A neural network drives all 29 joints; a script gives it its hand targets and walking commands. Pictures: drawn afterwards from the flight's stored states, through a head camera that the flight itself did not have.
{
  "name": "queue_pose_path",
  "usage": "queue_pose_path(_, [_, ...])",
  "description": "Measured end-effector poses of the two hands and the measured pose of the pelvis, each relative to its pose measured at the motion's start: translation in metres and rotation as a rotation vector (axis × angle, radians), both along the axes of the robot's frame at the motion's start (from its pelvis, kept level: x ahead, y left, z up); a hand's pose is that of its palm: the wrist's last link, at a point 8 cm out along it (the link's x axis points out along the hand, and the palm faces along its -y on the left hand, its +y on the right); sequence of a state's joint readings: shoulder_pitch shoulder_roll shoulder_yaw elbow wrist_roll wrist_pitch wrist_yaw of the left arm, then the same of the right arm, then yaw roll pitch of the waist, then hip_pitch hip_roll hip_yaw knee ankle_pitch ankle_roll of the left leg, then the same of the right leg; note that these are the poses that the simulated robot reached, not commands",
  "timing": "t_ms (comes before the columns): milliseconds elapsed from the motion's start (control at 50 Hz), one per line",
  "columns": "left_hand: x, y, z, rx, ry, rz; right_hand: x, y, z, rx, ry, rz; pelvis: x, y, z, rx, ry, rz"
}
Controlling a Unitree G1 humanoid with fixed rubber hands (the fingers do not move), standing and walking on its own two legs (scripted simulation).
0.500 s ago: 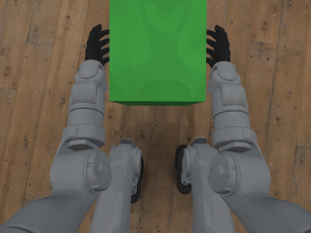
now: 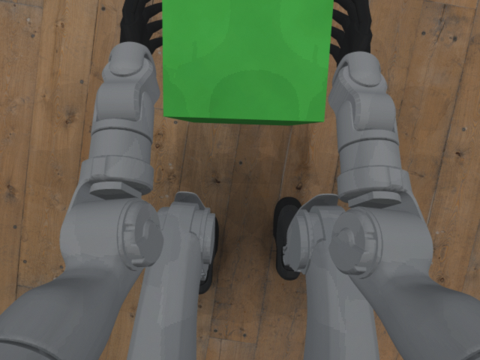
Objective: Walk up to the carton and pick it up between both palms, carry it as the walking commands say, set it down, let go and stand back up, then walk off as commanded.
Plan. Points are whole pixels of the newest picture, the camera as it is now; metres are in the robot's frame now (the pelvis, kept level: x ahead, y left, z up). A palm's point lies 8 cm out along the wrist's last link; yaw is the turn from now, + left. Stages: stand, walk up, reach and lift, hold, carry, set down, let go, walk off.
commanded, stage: set down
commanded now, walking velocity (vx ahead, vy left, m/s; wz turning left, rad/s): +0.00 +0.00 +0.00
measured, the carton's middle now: (244, 55) +0.54 +0.01 -0.20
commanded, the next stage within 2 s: none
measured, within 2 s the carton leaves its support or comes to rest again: neither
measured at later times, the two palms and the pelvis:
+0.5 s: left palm (156, 55) +0.54 +0.15 -0.21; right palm (337, 43) +0.55 -0.14 -0.19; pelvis +0.00 +0.00 -0.05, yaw +0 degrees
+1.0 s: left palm (158, 60) +0.53 +0.15 -0.22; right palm (335, 48) +0.55 -0.14 -0.20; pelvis +0.00 +0.00 -0.06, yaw +0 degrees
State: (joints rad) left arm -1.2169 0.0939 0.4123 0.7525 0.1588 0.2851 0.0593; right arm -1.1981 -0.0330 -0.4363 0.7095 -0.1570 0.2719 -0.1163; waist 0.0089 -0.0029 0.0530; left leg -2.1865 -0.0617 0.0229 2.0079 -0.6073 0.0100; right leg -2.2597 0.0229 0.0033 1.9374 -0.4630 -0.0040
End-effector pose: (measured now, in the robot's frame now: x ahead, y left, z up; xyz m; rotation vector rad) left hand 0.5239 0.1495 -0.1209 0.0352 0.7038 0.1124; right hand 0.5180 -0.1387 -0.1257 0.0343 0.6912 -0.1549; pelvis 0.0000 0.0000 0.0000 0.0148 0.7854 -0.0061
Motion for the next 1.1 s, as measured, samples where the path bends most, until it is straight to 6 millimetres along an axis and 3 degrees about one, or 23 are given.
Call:
queue_pose_path(180, [0.007, 0.001, -0.036, 0.000, 0.014, -0.007, 0.008, 0.000, -0.034, -0.008, 0.015, 0.006, 0.000, 0.002, -0.020, -0.005, -0.024, 0.005])
queue_pose_path(480, [0.014, 0.001, -0.087, -0.011, 0.034, -0.022, 0.034, 0.000, -0.063, -0.045, 0.030, 0.049, 0.004, 0.005, -0.045, -0.018, -0.051, 0.010])
queue_pose_path(1100, [0.011, 0.001, -0.103, -0.026, 0.063, -0.059, 0.032, -0.003, -0.080, -0.036, 0.053, 0.051, 0.000, 0.000, -0.059, -0.014, -0.111, 0.016])
